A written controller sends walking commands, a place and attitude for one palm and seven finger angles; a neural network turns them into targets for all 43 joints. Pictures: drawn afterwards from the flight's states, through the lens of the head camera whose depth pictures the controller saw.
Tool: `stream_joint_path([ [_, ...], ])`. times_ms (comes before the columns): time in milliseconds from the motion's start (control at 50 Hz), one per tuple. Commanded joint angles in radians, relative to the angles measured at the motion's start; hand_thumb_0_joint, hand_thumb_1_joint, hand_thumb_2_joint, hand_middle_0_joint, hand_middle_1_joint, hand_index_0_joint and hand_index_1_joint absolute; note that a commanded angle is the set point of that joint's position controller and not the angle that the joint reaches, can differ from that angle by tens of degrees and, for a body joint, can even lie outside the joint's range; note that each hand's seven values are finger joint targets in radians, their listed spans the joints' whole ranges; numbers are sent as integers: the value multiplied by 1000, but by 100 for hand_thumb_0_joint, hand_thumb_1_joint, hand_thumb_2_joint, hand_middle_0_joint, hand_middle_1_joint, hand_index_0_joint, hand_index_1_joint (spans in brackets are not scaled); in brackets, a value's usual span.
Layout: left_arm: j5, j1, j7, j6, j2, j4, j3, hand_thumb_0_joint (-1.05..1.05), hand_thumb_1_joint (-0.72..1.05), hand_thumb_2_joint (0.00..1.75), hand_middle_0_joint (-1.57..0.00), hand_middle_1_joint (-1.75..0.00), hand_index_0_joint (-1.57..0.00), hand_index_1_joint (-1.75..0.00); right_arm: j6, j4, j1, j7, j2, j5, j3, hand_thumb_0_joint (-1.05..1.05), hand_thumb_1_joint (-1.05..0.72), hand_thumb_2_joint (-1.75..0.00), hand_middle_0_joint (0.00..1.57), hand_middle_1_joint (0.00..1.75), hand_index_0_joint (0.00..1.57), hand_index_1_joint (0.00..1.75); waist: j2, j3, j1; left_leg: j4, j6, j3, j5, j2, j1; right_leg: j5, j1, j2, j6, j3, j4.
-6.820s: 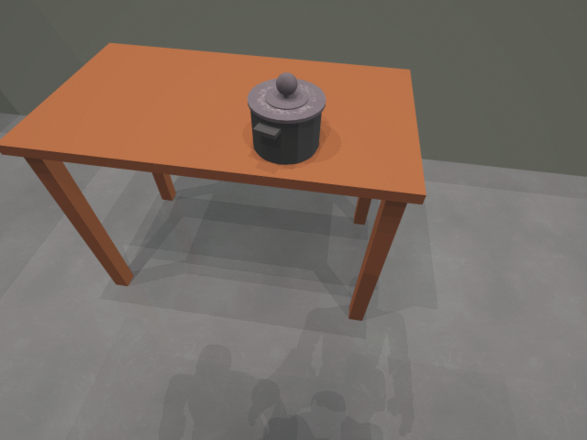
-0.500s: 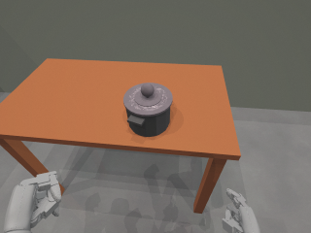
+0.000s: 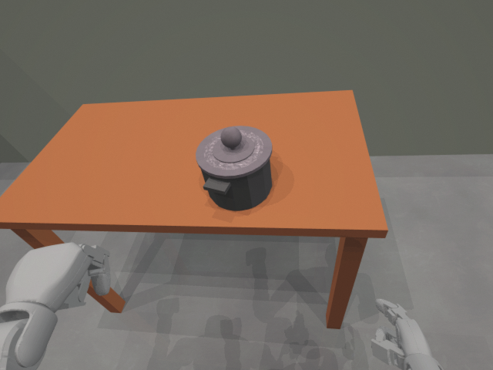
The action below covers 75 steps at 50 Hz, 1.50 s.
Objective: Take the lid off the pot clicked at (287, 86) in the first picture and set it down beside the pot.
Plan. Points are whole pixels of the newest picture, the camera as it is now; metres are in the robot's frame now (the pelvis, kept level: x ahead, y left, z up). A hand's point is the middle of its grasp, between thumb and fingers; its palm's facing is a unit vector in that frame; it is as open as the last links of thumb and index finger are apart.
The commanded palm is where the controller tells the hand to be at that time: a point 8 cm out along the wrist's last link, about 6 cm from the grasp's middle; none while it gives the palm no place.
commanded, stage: reach forward and open the fingers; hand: left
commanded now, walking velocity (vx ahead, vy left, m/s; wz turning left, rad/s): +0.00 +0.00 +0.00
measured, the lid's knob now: (231, 137) +0.55 +0.10 +0.09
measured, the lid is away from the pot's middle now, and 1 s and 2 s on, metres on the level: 0.00 0.00 0.00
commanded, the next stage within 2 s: move the open hand above the knob in 0.74 s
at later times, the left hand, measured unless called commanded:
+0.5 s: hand (73, 244) +0.24 +0.27 +0.15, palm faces -0.09 +0.01 -1.00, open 8.6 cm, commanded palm +0.22 +0.26 +0.20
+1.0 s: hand (106, 213) +0.29 +0.24 +0.15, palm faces -0.14 +0.00 -0.99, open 10.0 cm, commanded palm +0.27 +0.24 +0.23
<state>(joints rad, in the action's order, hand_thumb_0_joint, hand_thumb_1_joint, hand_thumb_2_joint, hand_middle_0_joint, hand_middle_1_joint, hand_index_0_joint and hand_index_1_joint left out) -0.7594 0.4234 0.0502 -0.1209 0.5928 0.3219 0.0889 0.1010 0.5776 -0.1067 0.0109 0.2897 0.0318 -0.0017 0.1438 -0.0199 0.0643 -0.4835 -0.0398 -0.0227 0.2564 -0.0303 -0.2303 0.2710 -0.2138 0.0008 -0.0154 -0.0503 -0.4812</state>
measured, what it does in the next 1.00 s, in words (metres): stands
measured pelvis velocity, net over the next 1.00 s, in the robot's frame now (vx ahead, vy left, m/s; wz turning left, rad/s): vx -0.03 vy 0.01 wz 0.03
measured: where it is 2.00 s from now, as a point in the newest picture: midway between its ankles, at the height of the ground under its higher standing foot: outside the picture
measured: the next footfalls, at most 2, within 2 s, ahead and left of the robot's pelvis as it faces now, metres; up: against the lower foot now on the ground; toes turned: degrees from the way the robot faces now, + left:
none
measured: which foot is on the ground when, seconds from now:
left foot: down 0.00-1.00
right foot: down 0.00-1.00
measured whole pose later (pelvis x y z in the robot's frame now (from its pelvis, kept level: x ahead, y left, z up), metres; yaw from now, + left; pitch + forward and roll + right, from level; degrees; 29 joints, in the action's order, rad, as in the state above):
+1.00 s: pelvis -0.03 +0.01 +0.00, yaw +2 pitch -2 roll +0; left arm -0.79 -0.26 0.36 -0.10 0.64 0.07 -0.08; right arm 0.06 0.57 -0.11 -0.01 0.30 0.05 0.02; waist 0.12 0.04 0.05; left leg -0.43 -0.06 -0.01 0.18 -0.06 -0.22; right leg 0.22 -0.21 0.03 0.00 -0.07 -0.46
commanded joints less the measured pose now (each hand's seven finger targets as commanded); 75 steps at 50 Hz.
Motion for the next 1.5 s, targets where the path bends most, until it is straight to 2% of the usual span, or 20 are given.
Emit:
stream_joint_path([
  [0, 22, -206, 75, 50, 272, 145, 151, 0, 32, 119, -109, -83, -109, -83, -63, -179, 148, 19, 89, 9, -26, 0, -90, -90, 20, 30, 20, 30, -144, -111, -16, 65, -23, 42, -237, 6, 63, -238, 55, 15, 19, 32, 100],
  [60, -3, -313, 115, 82, 391, 163, 235, 0, 23, 123, -105, -72, -105, -72, -78, -182, 167, 24, 91, 8, -17, 0, -90, -90, 20, 30, 20, 30, -71, -129, -5, 64, -23, 51, -276, 5, 86, -270, 76, 11, 11, 41, 105],
  [260, 43, -432, 177, 104, 260, 89, 131, 0, -6, 133, -93, -36, -93, -36, -73, -211, 151, -17, 92, 18, -26, 0, -90, -90, 20, 30, 20, 30, -83, -115, -15, 91, -11, 47, -205, -8, 95, -181, 45, -1, 9, 17, 130],
  [360, -19, -608, 152, 138, 430, 114, 243, 0, -20, 139, -87, -19, -87, -19, -101, -181, 138, -5, 87, 9, -22, 0, -90, -90, 20, 30, 20, 30, -13, -207, 7, 105, -10, 79, -201, -3, 136, -131, 83, -3, -4, 24, 122],
  [460, 17, -613, 169, 70, 281, -123, 146, 0, -29, 143, -84, -8, -84, -8, -71, -178, 133, -20, 100, 29, -20, 0, -90, -90, 20, 30, 20, 30, -73, -74, -8, 127, 2, 69, -134, -5, 66, -77, 21, -10, -9, 0, 125],
  [560, 29, -709, 214, 64, 222, 70, 21, 0, -30, 147, -84, -8, -84, -8, -102, -227, 173, -30, 90, 29, -20, 0, -90, -90, 20, 30, 20, 30, -52, -186, -16, 126, -5, 83, -116, -2, 131, -64, 42, -6, -2, 10, 105],
  [660, -58, -908, 198, 70, 549, -99, 288, 0, -31, 148, -85, -8, -85, -8, -95, -152, 125, 1, 108, 14, -9, 0, -90, -90, 20, 30, 20, 30, -63, -171, 6, 130, -7, 92, -119, 2, 71, -38, 62, -6, -15, 17, 106],
  [800, 57, -784, 277, 26, 159, -79, -35, 0, -31, 150, -85, -8, -85, -8, -93, -215, 141, -42, 89, 33, -21, 0, -90, -90, 20, 30, 20, 30, -79, -200, -9, 120, 1, 78, -187, -4, 129, -140, 40, 2, -5, -3, 93],
  [880, -21, -1014, 268, 9, 287, -36, 11, 0, -32, 150, -85, -8, -85, -8, -86, -202, 145, -29, 100, 33, -5, 0, -90, -90, 20, 30, 20, 30, -122, -181, -31, 134, -3, 82, -125, 2, 106, -72, 23, -4, -4, -4, 99],
  [920, -59, -1172, 244, 16, 443, -70, 122, 0, -32, 150, -85, -8, -85, -8, -91, -167, 132, -8, 109, 26, -8, 0, -90, -90, 20, 30, 20, 30, -83, -201, -21, 136, -3, 102, -119, 1, 101, -57, 37, -2, -12, 8, 92],
  [960, -76, -1235, 232, 12, 499, -84, 168, 0, -32, 150, -85, -8, -85, -8, -102, -160, 129, -6, 105, 23, -4, 0, -90, -90, 20, 30, 20, 30, -8, -266, -11, 107, -4, 103, -179, -11, 127, -100, 64, -4, -23, 20, 74],
  [1080, -14, -985, 294, -58, 90, -258, -134, 0, -32, 150, -85, -8, -85, -8, -68, -178, 124, -55, 88, 34, -8, 0, -90, -90, 20, 30, 20, 30, -133, -226, -25, 92, 5, 69, -274, -16, 116, -222, 36, 2, -14, -6, 68],
  [1120, -21, -1019, 302, -69, 73, -235, -172, 0, -32, 150, -85, -8, -85, -8, -47, -191, 138, -60, 101, 40, -11, 0, -90, -90, 20, 30, 20, 30, -174, -182, -42, 99, 1, 50, -194, -13, 85, -180, 13, 3, -6, -5, 85],
  [1160, -49, -1152, 290, -71, 164, -203, -117, 0, -32, 150, -85, -8, -85, -8, -46, -197, 151, -49, 108, 46, -7, 0, -90, -90, 20, 30, 20, 30, -193, -179, -53, 91, -5, 50, -149, -10, 76, -136, 9, -1, -8, 4, 82],
  [1220, -102, -1435, 267, -59, 387, -178, 16, 0, -32, 150, -85, -8, -85, -8, -54, -165, 141, -20, 106, 32, 2, 0, -90, -90, 20, 30, 20, 30, -104, -311, -35, 95, -9, 74, -203, -23, 106, -172, 94, 8, -14, 23, 58],
  [1260, -108, -1513, 255, -60, 452, -182, 72, 0, -32, 150, -85, -8, -85, -8, -70, -152, 127, -17, 102, 27, 3, 0, -90, -90, 20, 30, 20, 30, -37, -389, -24, 74, -8, 91, -275, -26, 143, -236, 128, 6, -23, 29, 33],
  [1360, -50, -1227, 287, -115, 100, -499, -148, 0, -32, 150, -85, -8, -85, -8, -48, -147, 94, -45, 94, 43, -7, 0, -90, -90, 20, 30, 20, 30, -149, -266, -45, 56, -5, 64, -307, -30, 83, -308, 58, 5, -17, 7, 34],
  [1380, -50, -1192, 304, -118, 70, -498, -184, 0, -32, 150, -85, -8, -85, -8, -39, -153, 96, -52, 93, 48, -1, 0, -90, -90, 20, 30, 20, 30, -212, -249, -40, 67, -4, 45, -296, -27, 62, -313, 63, 11, -9, 2, 38],
  [1460, -61, -1342, 320, -119, 37, -318, -255, 0, -32, 150, -85, -8, -85, -8, -19, -196, 150, -57, 101, 51, -10, 0, -90, -90, 20, 30, 20, 30, -192, -278, -71, 44, -20, 38, -285, -29, 85, -335, 57, 16, -8, 13, 34],
  [1480, -76, -1460, 317, -116, 122, -261, -207, 0, -32, 150, -85, -8, -85, -8, -18, -187, 144, -52, 98, 48, -10, 0, -90, -90, 20, 30, 20, 30, -191, -329, -66, 48, -24, 44, -308, -31, 109, -352, 86, 17, -6, 18, 29],
])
